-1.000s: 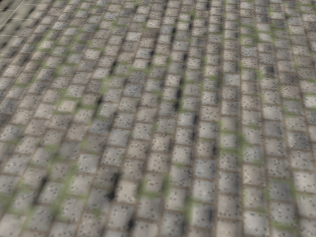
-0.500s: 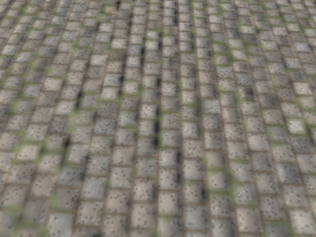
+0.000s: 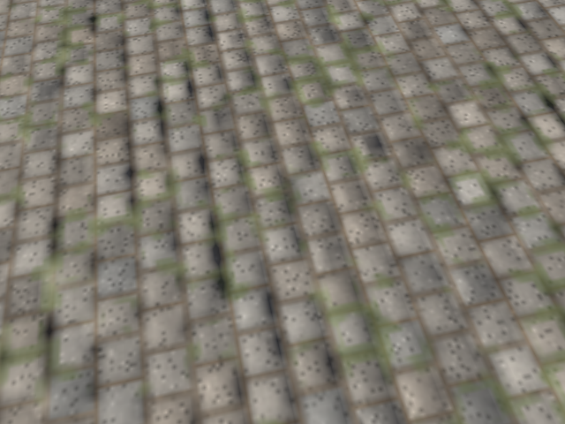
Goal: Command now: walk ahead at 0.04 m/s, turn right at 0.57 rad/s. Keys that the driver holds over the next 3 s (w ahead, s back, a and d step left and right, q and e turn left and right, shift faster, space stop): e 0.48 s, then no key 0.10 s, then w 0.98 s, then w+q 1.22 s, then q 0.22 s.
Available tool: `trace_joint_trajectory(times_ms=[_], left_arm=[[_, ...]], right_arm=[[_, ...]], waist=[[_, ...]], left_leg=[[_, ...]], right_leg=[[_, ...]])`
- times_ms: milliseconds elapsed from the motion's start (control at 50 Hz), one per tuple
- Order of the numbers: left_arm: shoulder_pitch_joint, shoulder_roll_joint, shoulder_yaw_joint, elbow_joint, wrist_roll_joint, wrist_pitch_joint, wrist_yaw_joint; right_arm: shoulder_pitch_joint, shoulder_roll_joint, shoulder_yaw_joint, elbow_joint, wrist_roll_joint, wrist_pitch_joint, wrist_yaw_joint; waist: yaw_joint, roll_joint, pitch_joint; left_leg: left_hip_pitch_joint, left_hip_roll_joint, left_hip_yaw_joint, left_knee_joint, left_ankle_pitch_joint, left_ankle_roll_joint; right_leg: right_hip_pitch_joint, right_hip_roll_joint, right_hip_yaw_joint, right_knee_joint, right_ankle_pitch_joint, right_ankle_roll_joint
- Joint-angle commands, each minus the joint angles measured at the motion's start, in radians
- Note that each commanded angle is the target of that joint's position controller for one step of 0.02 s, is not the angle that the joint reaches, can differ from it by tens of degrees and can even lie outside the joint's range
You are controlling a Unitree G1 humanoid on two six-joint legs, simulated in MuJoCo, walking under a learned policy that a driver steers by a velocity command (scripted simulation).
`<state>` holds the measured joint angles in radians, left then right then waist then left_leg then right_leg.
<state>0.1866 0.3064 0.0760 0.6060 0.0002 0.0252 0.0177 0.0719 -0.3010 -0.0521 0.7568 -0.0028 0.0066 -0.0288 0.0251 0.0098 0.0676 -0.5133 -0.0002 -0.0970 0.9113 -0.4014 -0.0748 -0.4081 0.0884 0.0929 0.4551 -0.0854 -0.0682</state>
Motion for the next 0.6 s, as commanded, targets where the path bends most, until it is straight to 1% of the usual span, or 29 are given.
trace_joint_trajectory(times_ms=[20,60,100,120,140,160,180,200,220,240,260,280,300,320,360,380,420,440,460,480,520,540,560,580,600], left_arm=[[-0.027,0.169,0.053,-0.080,-0.001,-0.001,0.016],[-0.030,0.166,0.053,-0.083,0.000,0.006,0.015],[-0.029,0.163,0.053,-0.085,-0.003,0.013,0.012],[-0.034,0.162,0.052,-0.086,-0.006,0.016,0.012],[-0.046,0.159,0.051,-0.088,-0.013,0.021,0.014],[-0.043,0.151,0.048,-0.087,-0.021,0.024,0.016],[-0.015,0.112,0.037,-0.089,-0.019,0.025,0.016],[-0.031,0.095,0.036,-0.127,-0.025,0.017,0.013],[-0.006,0.172,0.059,-0.107,-0.002,0.004,0.011],[0.025,0.202,0.074,-0.077,-0.010,0.006,0.005],[0.056,0.183,0.074,-0.046,-0.012,0.017,0.007],[0.068,0.159,0.068,-0.035,-0.008,0.027,0.010],[0.065,0.130,0.059,-0.034,-0.011,0.033,0.008],[0.042,0.116,0.052,-0.045,-0.018,0.035,0.005],[-0.031,0.097,0.040,-0.077,-0.028,0.032,0.001],[-0.056,0.091,0.036,-0.090,-0.027,0.031,-0.001],[-0.073,0.076,0.026,-0.105,-0.021,0.030,-0.010],[-0.077,0.070,0.021,-0.110,-0.019,0.030,-0.014],[-0.073,0.073,0.021,-0.112,-0.019,0.031,-0.018],[-0.066,0.081,0.023,-0.111,-0.020,0.033,-0.021],[-0.050,0.087,0.026,-0.106,-0.019,0.037,-0.025],[-0.025,0.082,0.027,-0.096,-0.019,0.038,-0.027],[0.022,0.077,0.030,-0.075,-0.016,0.037,-0.028],[0.047,0.098,0.036,-0.064,-0.014,0.036,-0.023],[0.087,0.155,0.048,-0.063,-0.015,0.034,-0.010]], right_arm=[[0.069,-0.079,-0.022,-0.034,0.003,-0.003,-0.002],[0.059,-0.083,-0.026,-0.041,0.006,-0.009,0.003],[0.063,-0.089,-0.030,-0.044,0.009,-0.020,0.011],[0.077,-0.091,-0.033,-0.042,0.011,-0.026,0.015],[0.108,-0.090,-0.037,-0.033,0.011,-0.032,0.020],[0.144,-0.101,-0.045,-0.022,0.008,-0.035,0.022],[0.172,-0.167,-0.062,-0.024,-0.008,-0.033,0.017],[0.151,-0.253,-0.081,-0.020,-0.036,-0.023,0.013],[0.094,-0.201,-0.069,-0.059,-0.055,-0.028,0.012],[0.030,-0.147,-0.053,-0.084,-0.044,-0.030,0.003],[-0.009,-0.120,-0.046,-0.093,-0.026,-0.029,-0.002],[-0.012,-0.104,-0.041,-0.096,-0.008,-0.028,-0.006],[0.001,-0.099,-0.036,-0.095,-0.003,-0.024,-0.010],[0.019,-0.101,-0.035,-0.093,-0.006,-0.018,-0.013],[0.074,-0.115,-0.041,-0.086,-0.013,-0.007,-0.019],[0.097,-0.129,-0.046,-0.082,-0.014,-0.002,-0.020],[0.104,-0.158,-0.058,-0.082,-0.010,0.004,-0.017],[0.097,-0.172,-0.064,-0.084,-0.007,0.005,-0.012],[0.088,-0.184,-0.068,-0.086,-0.004,0.007,-0.007],[0.085,-0.192,-0.072,-0.086,0.000,0.007,-0.001],[0.091,-0.197,-0.074,-0.076,0.015,0.004,0.008],[0.079,-0.197,-0.073,-0.073,0.025,0.003,0.011],[0.063,-0.187,-0.069,-0.069,0.036,0.003,0.012],[0.109,-0.153,-0.058,-0.046,0.039,-0.003,0.015],[0.137,-0.082,-0.034,-0.048,-0.001,-0.009,0.023]], waist=[[-0.021,-0.139,-0.208],[-0.012,-0.160,-0.193],[-0.008,-0.176,-0.185],[-0.015,-0.180,-0.183],[-0.035,-0.179,-0.180],[-0.052,-0.166,-0.176],[-0.041,-0.049,-0.179],[-0.006,0.266,-0.109],[-0.015,0.240,-0.109],[0.013,0.160,-0.108],[0.028,0.121,-0.097],[0.018,0.116,-0.091],[0.008,0.114,-0.082],[-0.006,0.120,-0.074],[-0.052,0.148,-0.078],[-0.071,0.159,-0.089],[-0.083,0.172,-0.112],[-0.084,0.178,-0.118],[-0.082,0.184,-0.123],[-0.079,0.190,-0.127],[-0.073,0.190,-0.131],[-0.052,0.182,-0.132],[-0.021,0.165,-0.138],[-0.014,0.112,-0.147],[-0.025,-0.084,-0.209]], left_leg=[[0.088,-0.021,0.009,-0.087,0.058,-0.011],[0.107,-0.028,0.004,-0.146,0.059,-0.003],[0.129,-0.034,0.003,-0.224,0.054,0.013],[0.156,-0.037,0.008,-0.286,0.068,0.025],[0.210,-0.040,0.022,-0.384,0.119,0.041],[0.289,-0.020,0.025,-0.497,0.186,0.063],[0.383,0.147,-0.111,-0.582,0.175,0.123],[0.366,0.334,-0.363,-0.654,0.261,0.268],[0.303,0.413,-0.428,-0.659,0.337,0.345],[0.289,0.363,-0.323,-0.631,0.375,0.315],[0.296,0.294,-0.217,-0.608,0.382,0.266],[0.329,0.266,-0.165,-0.596,0.392,0.249],[0.336,0.250,-0.116,-0.592,0.437,0.252],[0.346,0.232,-0.072,-0.598,0.448,0.257],[0.437,0.239,-0.043,-0.595,0.473,0.275],[0.476,0.254,-0.040,-0.590,0.491,0.283],[0.494,0.278,-0.017,-0.580,0.521,0.290],[0.478,0.286,0.001,-0.578,0.538,0.291],[0.456,0.292,0.018,-0.576,0.557,0.291],[0.444,0.298,0.030,-0.570,0.572,0.289],[0.438,0.307,0.028,-0.541,0.593,0.285],[0.430,0.303,0.035,-0.513,0.597,0.272],[0.402,0.287,0.057,-0.468,0.582,0.245],[0.330,0.256,0.096,-0.409,0.502,0.185],[0.150,0.177,0.185,-0.229,0.184,0.088]], right_leg=[[0.124,-0.224,0.291,-0.144,-0.046,-0.161],[0.120,-0.219,0.331,-0.145,-0.125,-0.148],[0.138,-0.218,0.375,-0.132,-0.142,-0.137],[0.142,-0.214,0.391,-0.120,-0.136,-0.128],[0.130,-0.198,0.393,-0.098,-0.131,-0.110],[0.093,-0.167,0.376,-0.065,-0.157,-0.078],[-0.007,-0.099,0.299,0.070,-0.308,-0.022],[-0.210,0.073,0.058,0.284,-0.473,0.037],[-0.212,0.016,0.074,0.535,-0.508,0.081],[-0.193,0.000,0.080,0.642,-0.444,0.092],[-0.192,-0.006,0.059,0.696,-0.390,0.110],[-0.221,-0.013,0.051,0.753,-0.341,0.127],[-0.231,-0.021,0.034,0.782,-0.322,0.141],[-0.234,-0.029,0.003,0.761,-0.300,0.152],[-0.266,-0.059,-0.032,0.658,-0.280,0.170],[-0.263,-0.074,-0.039,0.605,-0.287,0.177],[-0.197,-0.103,-0.063,0.497,-0.313,0.177],[-0.149,-0.111,-0.082,0.445,-0.325,0.170],[-0.098,-0.112,-0.103,0.398,-0.330,0.163],[-0.058,-0.108,-0.122,0.356,-0.328,0.154],[0.009,-0.093,-0.135,0.245,-0.311,0.129],[0.059,-0.085,-0.142,0.149,-0.257,0.107],[0.145,-0.068,-0.158,0.006,-0.146,0.076],[0.272,-0.069,-0.127,-0.109,-0.009,0.044],[0.478,-0.227,0.086,-0.114,0.206,-0.005]])
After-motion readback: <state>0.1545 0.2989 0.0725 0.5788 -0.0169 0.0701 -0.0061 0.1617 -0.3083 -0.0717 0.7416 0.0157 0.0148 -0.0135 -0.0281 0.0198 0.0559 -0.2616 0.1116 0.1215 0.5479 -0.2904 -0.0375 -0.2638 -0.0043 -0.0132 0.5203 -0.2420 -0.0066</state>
